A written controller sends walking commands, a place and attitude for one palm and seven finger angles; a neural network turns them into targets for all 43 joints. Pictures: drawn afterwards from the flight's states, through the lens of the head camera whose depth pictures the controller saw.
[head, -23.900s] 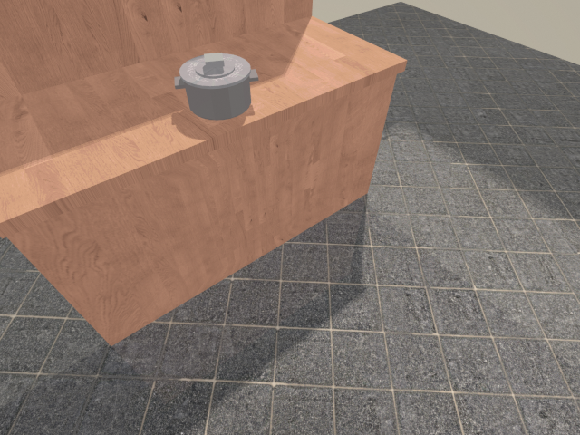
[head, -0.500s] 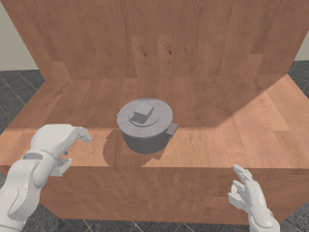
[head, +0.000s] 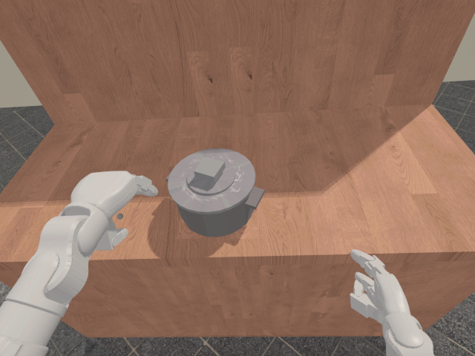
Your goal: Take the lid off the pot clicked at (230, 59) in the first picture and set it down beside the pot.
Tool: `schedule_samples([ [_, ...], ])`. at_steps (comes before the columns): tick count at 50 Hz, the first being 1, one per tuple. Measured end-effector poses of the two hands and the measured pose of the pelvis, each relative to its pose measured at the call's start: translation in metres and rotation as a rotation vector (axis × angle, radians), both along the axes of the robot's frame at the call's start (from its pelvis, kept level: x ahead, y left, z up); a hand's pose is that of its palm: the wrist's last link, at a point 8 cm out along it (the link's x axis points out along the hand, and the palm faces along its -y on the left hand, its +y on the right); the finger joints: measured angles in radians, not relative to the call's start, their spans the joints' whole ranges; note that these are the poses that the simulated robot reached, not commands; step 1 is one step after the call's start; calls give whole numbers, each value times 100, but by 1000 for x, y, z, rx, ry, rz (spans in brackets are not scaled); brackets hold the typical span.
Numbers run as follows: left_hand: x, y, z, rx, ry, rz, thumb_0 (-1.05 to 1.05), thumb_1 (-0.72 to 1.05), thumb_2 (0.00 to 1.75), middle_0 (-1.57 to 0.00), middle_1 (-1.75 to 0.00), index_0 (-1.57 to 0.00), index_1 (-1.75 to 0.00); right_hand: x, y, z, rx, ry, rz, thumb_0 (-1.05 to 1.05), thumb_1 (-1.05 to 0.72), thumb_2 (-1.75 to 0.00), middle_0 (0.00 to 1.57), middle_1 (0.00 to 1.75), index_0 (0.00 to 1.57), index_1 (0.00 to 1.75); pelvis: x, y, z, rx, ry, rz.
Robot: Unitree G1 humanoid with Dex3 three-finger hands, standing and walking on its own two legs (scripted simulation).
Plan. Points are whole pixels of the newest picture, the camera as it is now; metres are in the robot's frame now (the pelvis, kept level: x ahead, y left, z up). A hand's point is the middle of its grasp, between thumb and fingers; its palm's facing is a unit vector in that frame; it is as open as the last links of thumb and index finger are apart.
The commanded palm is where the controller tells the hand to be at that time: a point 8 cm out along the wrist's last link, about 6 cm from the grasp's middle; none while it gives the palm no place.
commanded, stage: move the open hand above the knob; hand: left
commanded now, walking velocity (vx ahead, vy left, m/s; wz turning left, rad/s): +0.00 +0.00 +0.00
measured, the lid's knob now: (209, 169) +0.47 +0.10 +0.05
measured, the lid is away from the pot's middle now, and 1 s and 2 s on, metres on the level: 0.00 0.00 0.00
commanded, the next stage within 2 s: none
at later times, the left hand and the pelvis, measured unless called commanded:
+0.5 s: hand (143, 195) +0.35 +0.19 +0.11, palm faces -0.20 -0.11 -0.97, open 10.1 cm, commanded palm +0.34 +0.19 +0.18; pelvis +0.00 +0.00 +0.00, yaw +0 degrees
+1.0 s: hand (176, 165) +0.41 +0.15 +0.12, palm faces -0.15 -0.07 -0.99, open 10.1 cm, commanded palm +0.39 +0.14 +0.18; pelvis +0.01 +0.00 +0.00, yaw +0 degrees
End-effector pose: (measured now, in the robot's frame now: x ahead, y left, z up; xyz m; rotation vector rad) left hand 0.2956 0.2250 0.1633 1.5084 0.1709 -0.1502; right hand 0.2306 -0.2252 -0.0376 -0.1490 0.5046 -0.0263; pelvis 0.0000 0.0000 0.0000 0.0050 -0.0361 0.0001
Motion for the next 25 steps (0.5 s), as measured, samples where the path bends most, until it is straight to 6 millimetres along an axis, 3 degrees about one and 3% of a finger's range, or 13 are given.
schedule_samples([
  [5,11,8,20,-11,-67,53,0,-31,147,-85,-8,-85,-8,0,-2,0,12,1,-1,2,-91,-90,20,30,26,35,2,-2,0,1,4,3],
  [8,14,8,11,-45,-36,93,0,-31,147,-84,-8,-85,-8,1,-3,0,29,2,0,2,-91,-90,20,30,26,35,2,-2,-1,0,8,3],
  [12,15,-13,-9,-39,40,28,0,-31,147,-84,-8,-85,-8,1,-3,0,24,4,0,2,-91,-90,20,30,26,35,0,-2,-1,1,5,3],
  [15,21,-22,-4,-4,23,-32,0,-31,147,-85,-8,-85,-8,1,-2,0,10,2,-5,2,-91,-90,20,30,27,36,0,-4,-1,2,1,4],
  [20,38,-10,19,-13,-67,44,0,-31,147,-85,-8,-85,-8,1,-2,0,24,3,-15,2,-91,-90,20,30,27,36,1,-4,-1,2,9,6],
  [25,43,-25,2,-41,0,43,0,-31,147,-84,-8,-85,-8,1,-3,-1,45,5,-14,2,-91,-90,20,30,27,36,3,-2,-1,1,16,3],
])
